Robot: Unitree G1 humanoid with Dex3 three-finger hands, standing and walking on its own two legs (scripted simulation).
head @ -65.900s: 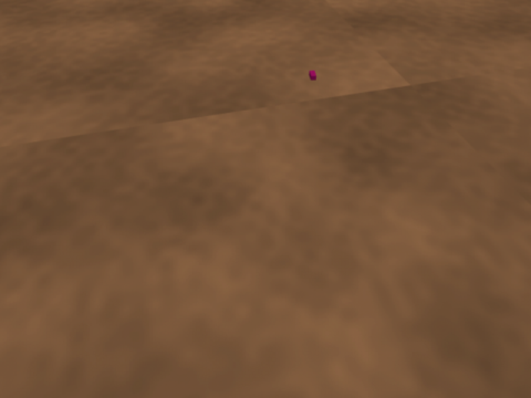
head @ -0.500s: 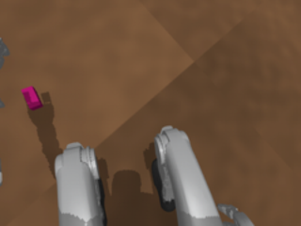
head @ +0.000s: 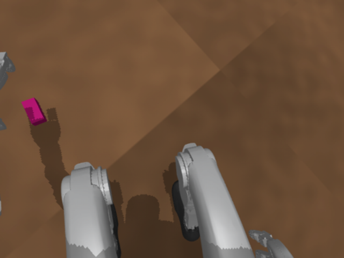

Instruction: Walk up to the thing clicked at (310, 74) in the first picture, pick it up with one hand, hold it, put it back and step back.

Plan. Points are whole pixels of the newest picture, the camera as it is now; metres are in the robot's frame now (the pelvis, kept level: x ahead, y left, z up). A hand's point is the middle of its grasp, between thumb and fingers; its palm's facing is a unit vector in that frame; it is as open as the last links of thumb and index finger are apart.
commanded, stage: withdraw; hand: left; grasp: from above
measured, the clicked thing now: (34, 111) +0.52 +0.33 -0.37
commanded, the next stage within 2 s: approach in 0.78 s
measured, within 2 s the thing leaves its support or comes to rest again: neither
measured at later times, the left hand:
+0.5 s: hand out of the picture +0.48 +0.33 -0.11, palm faces -0.50 -0.06 -0.87, open 14.2 cm
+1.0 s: hand out of the picture +0.46 +0.33 -0.12, palm faces -0.48 -0.07 -0.87, open 14.3 cm
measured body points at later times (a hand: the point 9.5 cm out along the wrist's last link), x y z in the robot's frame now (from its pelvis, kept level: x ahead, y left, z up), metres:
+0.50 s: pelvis +0.00 +0.00 +0.00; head +0.23 +0.07 +0.38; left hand +0.51 +0.33 -0.06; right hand +0.05 -0.27 -0.10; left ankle +0.09 +0.12 -0.35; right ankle +0.11 -0.15 -0.35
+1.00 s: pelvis +0.00 +0.00 +0.01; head +0.23 +0.07 +0.39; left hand +0.49 +0.33 -0.07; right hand +0.07 -0.27 -0.10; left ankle +0.09 +0.12 -0.35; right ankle +0.11 -0.15 -0.35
